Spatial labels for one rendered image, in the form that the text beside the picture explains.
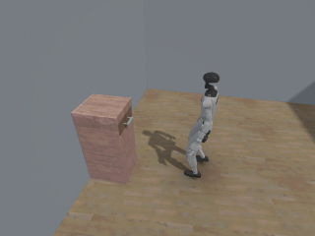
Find cabinet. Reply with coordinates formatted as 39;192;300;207
71;93;137;186

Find robot left shin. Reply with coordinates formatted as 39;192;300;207
185;153;198;174

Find handle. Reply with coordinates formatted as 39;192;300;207
123;116;134;126

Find drawer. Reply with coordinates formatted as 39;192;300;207
118;106;132;136

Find robot left hand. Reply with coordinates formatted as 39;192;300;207
187;143;200;156

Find robot left upper arm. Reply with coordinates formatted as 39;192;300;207
202;98;213;127

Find left robot forearm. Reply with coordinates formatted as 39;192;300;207
194;122;211;145

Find humanoid robot torso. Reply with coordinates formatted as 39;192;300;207
200;90;219;134

